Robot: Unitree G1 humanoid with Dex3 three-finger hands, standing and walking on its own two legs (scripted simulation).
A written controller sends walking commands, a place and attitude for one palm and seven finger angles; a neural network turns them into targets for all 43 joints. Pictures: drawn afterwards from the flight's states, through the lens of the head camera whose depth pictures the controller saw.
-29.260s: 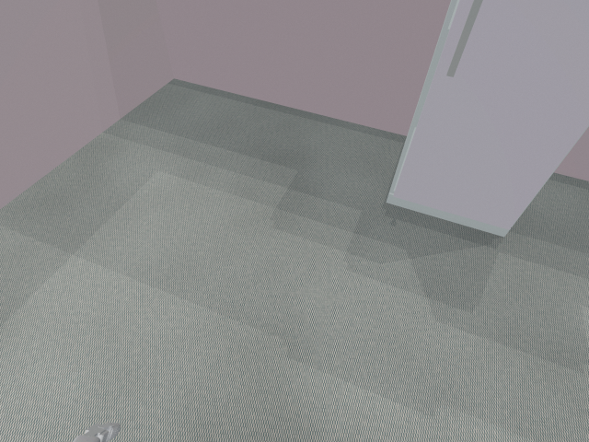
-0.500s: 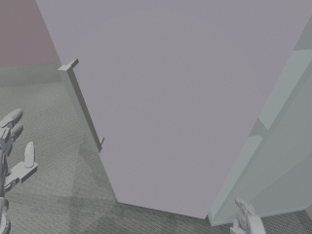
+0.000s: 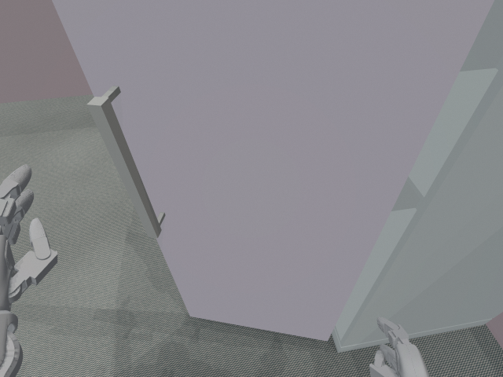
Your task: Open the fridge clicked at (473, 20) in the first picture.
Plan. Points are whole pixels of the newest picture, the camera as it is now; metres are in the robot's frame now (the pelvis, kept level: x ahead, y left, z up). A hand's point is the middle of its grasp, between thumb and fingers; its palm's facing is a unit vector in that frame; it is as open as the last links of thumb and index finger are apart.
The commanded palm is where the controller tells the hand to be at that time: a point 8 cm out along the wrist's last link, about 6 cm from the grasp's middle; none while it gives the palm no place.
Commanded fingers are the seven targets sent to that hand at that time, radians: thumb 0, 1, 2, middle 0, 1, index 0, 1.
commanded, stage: step back with the hand held close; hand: left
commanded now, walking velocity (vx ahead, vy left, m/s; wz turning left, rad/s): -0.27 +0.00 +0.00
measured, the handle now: (137, 173) +0.41 +0.27 +0.10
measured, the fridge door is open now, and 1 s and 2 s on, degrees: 70 70 70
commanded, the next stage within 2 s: stop stepping back and stand still in 1.26 s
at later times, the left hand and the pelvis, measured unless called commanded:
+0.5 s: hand out of the picture +0.13 +0.31 +0.15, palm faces +0.45 -0.76 -0.47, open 7.4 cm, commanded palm +0.07 +0.34 +0.18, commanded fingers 0.00 0.90 0.90 -0.20 -0.30 -0.20 -0.30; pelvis -0.07 +0.03 -0.01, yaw +0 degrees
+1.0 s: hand out of the picture +0.07 +0.30 +0.15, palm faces +0.46 -0.79 -0.41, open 7.4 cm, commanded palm -0.01 +0.34 +0.18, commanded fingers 0.00 0.90 0.90 -0.20 -0.30 -0.20 -0.30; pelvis -0.13 +0.03 -0.02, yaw +3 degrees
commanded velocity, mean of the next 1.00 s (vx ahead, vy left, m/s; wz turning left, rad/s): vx -0.31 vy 0.00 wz -0.01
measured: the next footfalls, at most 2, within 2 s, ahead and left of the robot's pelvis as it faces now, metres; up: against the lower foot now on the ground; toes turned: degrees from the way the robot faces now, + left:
right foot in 1.32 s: -0.31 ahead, -0.11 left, -0.01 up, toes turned -2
left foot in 1.46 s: -0.12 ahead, +0.11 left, +0.00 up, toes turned -6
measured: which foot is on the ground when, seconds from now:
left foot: down 0.00-1.00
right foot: down 0.00-1.00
